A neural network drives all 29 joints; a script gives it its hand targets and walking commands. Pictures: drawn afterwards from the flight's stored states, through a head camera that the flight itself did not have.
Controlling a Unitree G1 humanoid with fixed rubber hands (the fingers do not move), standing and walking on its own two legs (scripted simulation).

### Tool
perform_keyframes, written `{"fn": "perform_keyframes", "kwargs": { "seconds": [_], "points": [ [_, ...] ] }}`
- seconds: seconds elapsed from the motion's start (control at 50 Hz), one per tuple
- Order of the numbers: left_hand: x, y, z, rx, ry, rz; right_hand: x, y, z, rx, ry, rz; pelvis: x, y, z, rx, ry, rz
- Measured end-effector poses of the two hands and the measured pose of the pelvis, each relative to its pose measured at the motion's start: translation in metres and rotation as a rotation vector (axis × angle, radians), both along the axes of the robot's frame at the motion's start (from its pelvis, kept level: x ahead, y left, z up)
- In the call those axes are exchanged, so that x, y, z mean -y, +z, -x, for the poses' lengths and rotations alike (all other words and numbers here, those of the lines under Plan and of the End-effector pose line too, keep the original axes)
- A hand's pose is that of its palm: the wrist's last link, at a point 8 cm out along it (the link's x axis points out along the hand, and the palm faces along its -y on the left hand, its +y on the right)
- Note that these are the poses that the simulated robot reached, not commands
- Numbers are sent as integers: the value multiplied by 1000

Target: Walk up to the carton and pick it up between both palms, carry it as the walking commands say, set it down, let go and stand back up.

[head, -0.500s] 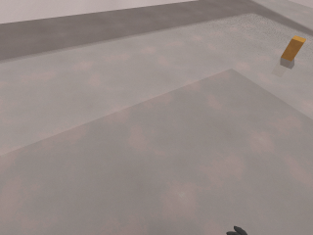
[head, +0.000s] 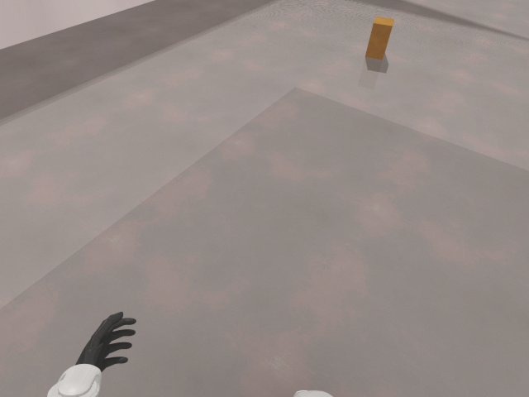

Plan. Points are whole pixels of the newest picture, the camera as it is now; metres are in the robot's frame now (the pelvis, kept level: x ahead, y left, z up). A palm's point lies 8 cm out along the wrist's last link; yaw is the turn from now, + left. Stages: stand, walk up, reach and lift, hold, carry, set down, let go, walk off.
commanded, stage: walk up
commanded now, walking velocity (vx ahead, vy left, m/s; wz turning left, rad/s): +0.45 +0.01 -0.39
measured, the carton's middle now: (379, 38) +2.72 -1.49 -0.61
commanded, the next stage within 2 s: none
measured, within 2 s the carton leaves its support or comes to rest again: neither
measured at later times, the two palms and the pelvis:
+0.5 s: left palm (90, 339) +0.31 +0.27 -0.13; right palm (350, 235) +0.42 -0.25 -0.08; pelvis +0.30 +0.01 +0.01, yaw -12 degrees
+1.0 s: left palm (201, 130) +0.85 +0.04 -0.08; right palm (362, 261) +0.38 -0.27 -0.12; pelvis +0.57 -0.09 +0.00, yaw -22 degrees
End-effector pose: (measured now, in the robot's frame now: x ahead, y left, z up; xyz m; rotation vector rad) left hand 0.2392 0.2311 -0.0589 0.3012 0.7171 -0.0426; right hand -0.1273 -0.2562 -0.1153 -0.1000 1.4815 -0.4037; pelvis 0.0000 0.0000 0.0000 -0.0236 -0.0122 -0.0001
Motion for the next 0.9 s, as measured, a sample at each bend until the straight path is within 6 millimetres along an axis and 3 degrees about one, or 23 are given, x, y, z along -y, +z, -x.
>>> {"fn": "perform_keyframes", "kwargs": {
  "seconds": [0.04, 0.08, 0.18, 0.28, 0.38, 0.44, 0.5, 0.58, 0.66, 0.72, 0.8, 0.9],
  "points": [
    [10, -4, -20, 8, -4, -13, 12, -5, -31, -6, 1, -11, 10, -3, -22, 14, -8, 0],
    [12, -11, -19, -33, 13, -25, 25, -3, -85, 60, 37, -13, 18, 2, -42, 28, -29, -13],
    [2, -27, 23, -273, 130, -37, 46, 24, -255, 344, 175, 19, 25, 21, -96, 37, -86, -26],
    [-5, -33, 44, -443, 209, -38, 41, 53, -403, 546, 268, 35, 20, 29, -155, 31, -125, -47],
    [-19, -44, 30, -572, 252, -33, 15, 62, -514, 642, 309, 24, 6, 23, -223, 15, -161, -35],
    [-32, -62, -2, -628, 245, -37, 1, 50, -555, 660, 300, 40, -5, 8, -266, 9, -193, -21],
    [-39, -67, -68, -595, 200, -44, -3, 34, -547, 576, 244, 51, -13, 7, -299, 16, -209, -27],
    [-29, -51, -190, -445, 64, -45, -6, 25, -494, 403, 82, 40, -17, 20, -340, 32, -253, -31],
    [-2, -28, -314, -289, -72, -39, -16, 25, -437, 236, -77, 31, -13, 28, -381, 50, -279, -28],
    [31, -10, -394, -189, -162, -22, -26, 28, -411, 127, -165, 11, -5, 32, -412, 53, -288, -24],
    [82, 5, -480, -107, -267, -3, -33, 30, -406, 45, -260, -7, 12, 31, -456, 53, -318, -22],
    [149, 5, -564, -56, -348, 13, -26, 22, -434, -7, -336, -38, 46, 20, -515, 23, -345, -25]
  ]
}}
